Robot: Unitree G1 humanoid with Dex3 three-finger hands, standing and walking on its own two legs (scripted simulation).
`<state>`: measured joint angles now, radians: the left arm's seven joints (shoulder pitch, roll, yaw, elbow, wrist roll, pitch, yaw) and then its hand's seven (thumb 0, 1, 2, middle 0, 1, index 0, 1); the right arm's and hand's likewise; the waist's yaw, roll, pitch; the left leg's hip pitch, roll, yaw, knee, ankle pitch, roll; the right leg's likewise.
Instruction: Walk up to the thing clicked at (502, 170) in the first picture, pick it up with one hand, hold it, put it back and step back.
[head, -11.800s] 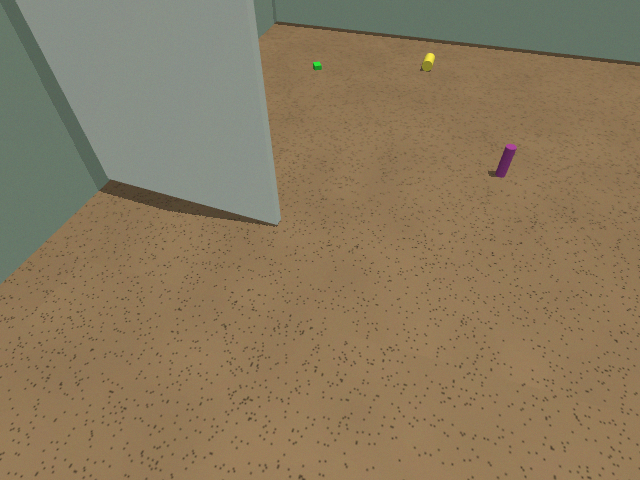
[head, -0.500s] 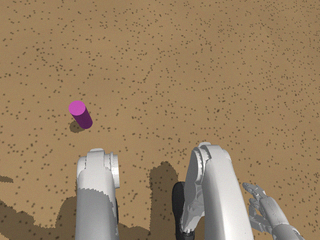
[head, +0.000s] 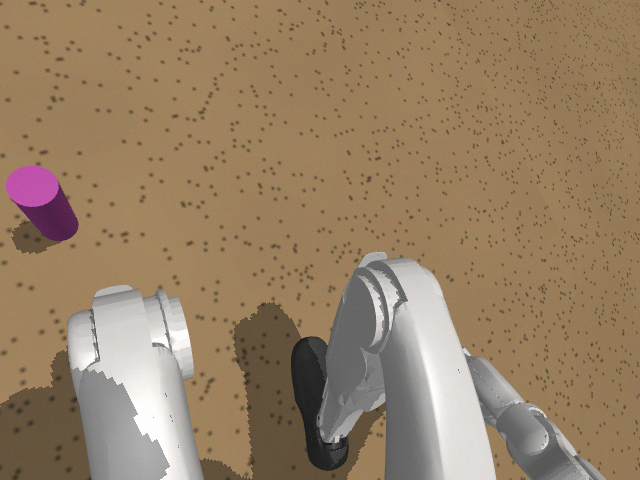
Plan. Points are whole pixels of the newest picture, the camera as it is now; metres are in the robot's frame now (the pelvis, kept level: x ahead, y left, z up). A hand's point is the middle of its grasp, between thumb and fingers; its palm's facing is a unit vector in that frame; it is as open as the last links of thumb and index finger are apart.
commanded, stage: close in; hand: left
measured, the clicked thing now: (48, 208) +0.45 +0.26 -0.22
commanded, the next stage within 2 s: rest palm in 0.66 s
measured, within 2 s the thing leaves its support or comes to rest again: neither
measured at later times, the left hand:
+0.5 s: hand (18, 233) +0.41 +0.28 -0.18, palm faces +0.20 -0.98 +0.02, open 17.6 cm
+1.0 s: hand (51, 226) +0.42 +0.25 -0.20, palm faces +0.24 -0.97 +0.00, open 16.1 cm
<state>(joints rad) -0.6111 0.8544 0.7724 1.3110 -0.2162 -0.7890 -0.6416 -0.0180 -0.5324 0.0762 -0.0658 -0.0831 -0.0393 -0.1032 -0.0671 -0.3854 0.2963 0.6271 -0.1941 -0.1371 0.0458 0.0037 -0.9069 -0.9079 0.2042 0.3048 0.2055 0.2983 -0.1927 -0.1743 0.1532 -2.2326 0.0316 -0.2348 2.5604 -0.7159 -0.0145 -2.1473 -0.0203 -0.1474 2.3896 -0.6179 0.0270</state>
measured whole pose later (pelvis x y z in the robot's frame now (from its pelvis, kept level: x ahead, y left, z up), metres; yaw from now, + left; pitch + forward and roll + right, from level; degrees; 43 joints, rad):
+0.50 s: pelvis -0.01 +0.01 -0.02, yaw -4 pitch +12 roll -16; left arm -0.60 0.81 0.58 1.45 -0.15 -1.08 -0.28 -0.02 -0.58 0.02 -0.06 -0.06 -0.06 -0.05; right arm -0.15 -0.40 0.47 0.58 -0.34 -0.05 0.11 0.00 -0.94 -0.91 0.20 0.30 0.21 0.30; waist -0.24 -0.25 0.29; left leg -2.21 0.02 -0.34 2.66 -0.71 0.00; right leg -2.07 0.01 -0.22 2.40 -0.57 0.06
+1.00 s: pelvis -0.02 +0.01 -0.02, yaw -5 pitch +10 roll -18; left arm -0.62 0.82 0.51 1.49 -0.09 -1.16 -0.06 -0.02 -0.30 0.17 -0.12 -0.10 -0.10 -0.11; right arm -0.19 -0.39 0.53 0.56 -0.38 -0.01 0.14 0.00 -0.90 -0.91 0.20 0.30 0.21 0.30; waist -0.26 -0.28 0.34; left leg -2.19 0.03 -0.38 2.68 -0.71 0.00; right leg -2.05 0.03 -0.25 2.39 -0.56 0.07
